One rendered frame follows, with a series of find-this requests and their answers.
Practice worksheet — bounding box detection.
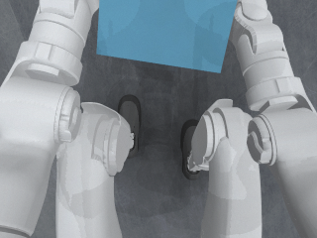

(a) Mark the robot right forearm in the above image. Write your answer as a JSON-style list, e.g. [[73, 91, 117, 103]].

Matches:
[[229, 0, 317, 116]]

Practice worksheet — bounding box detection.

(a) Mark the robot right thigh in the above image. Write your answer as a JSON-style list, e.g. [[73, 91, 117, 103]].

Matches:
[[196, 107, 263, 238]]

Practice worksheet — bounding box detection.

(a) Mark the carton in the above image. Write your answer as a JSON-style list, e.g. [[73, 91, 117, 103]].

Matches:
[[96, 0, 238, 73]]

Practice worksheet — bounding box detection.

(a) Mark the robot left upper arm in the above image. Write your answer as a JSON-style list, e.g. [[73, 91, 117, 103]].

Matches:
[[0, 75, 82, 238]]

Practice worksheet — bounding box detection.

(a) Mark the robot left forearm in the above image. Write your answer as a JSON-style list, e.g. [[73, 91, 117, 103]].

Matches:
[[0, 0, 100, 91]]

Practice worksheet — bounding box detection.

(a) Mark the robot right upper arm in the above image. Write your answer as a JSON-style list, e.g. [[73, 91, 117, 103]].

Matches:
[[247, 107, 317, 238]]

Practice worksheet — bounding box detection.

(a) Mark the robot left foot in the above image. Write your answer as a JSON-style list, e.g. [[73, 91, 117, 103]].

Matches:
[[118, 94, 142, 159]]

